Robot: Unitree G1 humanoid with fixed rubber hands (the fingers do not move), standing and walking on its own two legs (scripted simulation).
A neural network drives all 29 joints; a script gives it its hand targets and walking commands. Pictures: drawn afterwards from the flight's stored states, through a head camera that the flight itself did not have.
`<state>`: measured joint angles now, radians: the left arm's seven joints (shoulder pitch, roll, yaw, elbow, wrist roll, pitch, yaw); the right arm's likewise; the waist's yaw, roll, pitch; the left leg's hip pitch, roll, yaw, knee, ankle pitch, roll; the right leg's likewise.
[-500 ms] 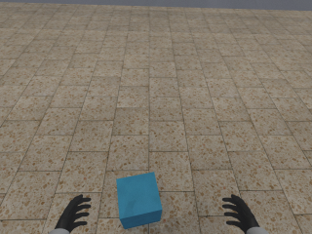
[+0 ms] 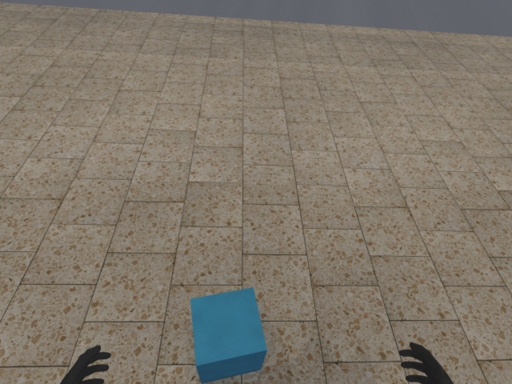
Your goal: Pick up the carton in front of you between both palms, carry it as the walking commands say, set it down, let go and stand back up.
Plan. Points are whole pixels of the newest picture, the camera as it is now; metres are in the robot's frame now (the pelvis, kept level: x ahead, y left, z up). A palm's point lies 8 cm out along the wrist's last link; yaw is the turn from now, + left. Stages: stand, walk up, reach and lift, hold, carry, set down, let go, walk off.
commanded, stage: stand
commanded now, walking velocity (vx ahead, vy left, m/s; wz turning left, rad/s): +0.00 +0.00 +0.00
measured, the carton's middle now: (227, 336) +0.40 +0.06 -0.64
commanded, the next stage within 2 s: none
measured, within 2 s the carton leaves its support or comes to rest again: neither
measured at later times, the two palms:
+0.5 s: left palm out of the picture +0.13 +0.30 -0.10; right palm out of the picture +0.12 -0.29 -0.08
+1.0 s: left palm out of the picture +0.09 +0.31 -0.10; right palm out of the picture +0.08 -0.30 -0.08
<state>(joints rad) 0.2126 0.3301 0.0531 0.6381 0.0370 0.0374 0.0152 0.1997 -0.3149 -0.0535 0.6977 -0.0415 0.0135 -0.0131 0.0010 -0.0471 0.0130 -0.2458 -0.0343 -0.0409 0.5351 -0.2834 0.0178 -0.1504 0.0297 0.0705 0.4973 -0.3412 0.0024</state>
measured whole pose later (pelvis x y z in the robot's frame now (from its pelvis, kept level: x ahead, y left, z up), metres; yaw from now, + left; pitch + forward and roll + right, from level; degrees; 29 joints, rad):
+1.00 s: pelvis -0.01 +0.01 +0.01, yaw -1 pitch -2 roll +0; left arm 0.17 0.38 0.01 0.94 0.02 -0.01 0.02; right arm 0.13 -0.36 -0.02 0.98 -0.02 -0.01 -0.01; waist 0.00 -0.03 0.02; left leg -0.16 -0.04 -0.02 0.40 -0.20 0.03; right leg -0.07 0.01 0.09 0.36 -0.25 0.02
